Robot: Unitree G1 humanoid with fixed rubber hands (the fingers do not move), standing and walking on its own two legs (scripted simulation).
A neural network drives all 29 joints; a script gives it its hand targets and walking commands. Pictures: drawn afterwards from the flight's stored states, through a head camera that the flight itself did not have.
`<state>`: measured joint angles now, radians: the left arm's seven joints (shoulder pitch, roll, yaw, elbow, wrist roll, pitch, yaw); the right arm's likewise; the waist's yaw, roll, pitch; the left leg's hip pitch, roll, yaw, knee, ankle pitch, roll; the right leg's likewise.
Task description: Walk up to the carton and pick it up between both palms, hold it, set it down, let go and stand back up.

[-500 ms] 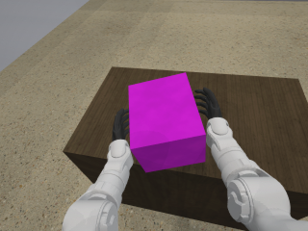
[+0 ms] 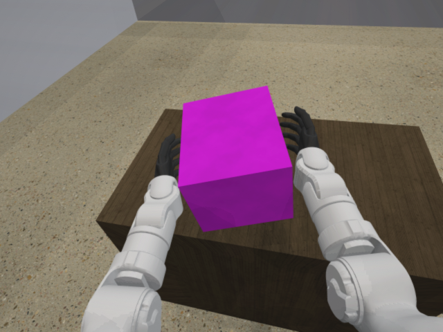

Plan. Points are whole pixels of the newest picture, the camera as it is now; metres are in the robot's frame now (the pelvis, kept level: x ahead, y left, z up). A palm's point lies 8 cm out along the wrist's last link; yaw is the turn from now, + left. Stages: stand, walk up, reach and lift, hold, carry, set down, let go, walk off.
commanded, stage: reach and lift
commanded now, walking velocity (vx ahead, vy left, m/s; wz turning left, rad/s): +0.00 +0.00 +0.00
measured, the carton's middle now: (235, 158) +0.43 +0.01 +0.10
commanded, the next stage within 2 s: hold in 1.24 s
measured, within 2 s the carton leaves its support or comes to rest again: neither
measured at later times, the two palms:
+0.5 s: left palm (160, 174) +0.36 +0.14 +0.12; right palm (311, 151) +0.39 -0.12 +0.15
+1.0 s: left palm (157, 160) +0.38 +0.15 +0.15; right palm (311, 141) +0.40 -0.12 +0.17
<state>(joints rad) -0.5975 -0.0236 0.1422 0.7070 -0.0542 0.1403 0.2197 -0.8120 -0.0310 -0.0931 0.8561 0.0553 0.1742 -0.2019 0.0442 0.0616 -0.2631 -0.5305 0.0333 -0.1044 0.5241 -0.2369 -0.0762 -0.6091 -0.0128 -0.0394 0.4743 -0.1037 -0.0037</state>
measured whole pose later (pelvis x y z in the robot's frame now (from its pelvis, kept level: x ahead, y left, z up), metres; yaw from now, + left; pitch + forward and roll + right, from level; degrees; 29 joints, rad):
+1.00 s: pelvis -0.01 +0.00 +0.00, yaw +0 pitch +7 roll +0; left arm -0.65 0.00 0.19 0.55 -0.02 0.38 0.15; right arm -0.81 0.00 -0.11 0.71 0.09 0.35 -0.27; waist 0.00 0.03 -0.19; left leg -0.41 0.03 -0.10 0.52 -0.24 -0.07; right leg -0.48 -0.01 -0.04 0.45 -0.10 0.00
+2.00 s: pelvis -0.02 +0.01 +0.01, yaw +0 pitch +3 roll -1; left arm -0.66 -0.03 0.23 0.37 0.09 0.58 0.12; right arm -0.79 0.00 -0.11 0.58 0.14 0.46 -0.29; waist -0.01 0.03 -0.15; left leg -0.34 0.03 -0.10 0.52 -0.24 -0.06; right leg -0.39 -0.01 -0.04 0.42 -0.08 0.01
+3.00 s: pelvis -0.02 +0.01 +0.01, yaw +0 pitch +3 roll -1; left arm -0.66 -0.04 0.23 0.32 0.12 0.60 0.11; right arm -0.77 0.00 -0.11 0.55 0.15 0.47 -0.29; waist -0.01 0.03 -0.13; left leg -0.34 0.03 -0.10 0.52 -0.24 -0.06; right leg -0.39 -0.01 -0.04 0.42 -0.08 0.01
